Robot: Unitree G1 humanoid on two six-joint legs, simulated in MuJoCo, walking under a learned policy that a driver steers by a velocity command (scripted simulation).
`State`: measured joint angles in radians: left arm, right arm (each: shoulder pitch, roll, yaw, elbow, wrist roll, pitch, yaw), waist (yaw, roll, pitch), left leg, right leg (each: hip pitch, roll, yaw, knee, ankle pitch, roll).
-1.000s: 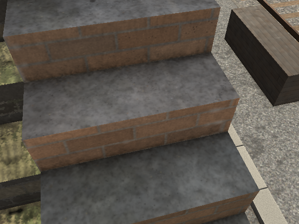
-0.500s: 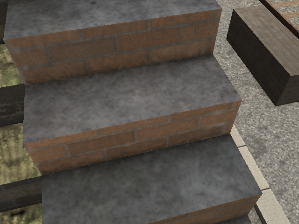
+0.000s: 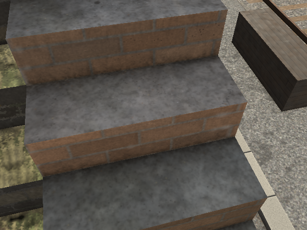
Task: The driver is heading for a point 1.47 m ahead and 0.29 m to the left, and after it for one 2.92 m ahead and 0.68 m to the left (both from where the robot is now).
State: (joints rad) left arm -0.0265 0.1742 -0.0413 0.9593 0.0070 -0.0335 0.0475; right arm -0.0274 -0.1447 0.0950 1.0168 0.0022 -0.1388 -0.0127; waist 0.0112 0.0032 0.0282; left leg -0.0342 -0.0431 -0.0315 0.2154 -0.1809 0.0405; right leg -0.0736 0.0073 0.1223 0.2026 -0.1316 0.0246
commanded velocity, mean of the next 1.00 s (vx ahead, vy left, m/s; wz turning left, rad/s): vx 1.00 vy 0.00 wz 0.00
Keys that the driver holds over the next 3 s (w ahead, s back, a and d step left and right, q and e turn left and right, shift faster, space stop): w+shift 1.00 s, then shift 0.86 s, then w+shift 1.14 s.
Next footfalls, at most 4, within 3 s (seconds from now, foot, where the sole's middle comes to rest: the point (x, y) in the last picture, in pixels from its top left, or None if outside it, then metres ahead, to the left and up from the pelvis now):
none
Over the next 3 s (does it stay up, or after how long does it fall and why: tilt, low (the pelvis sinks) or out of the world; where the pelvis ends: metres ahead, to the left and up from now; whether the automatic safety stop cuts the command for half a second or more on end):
stays up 0.02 0.00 0.00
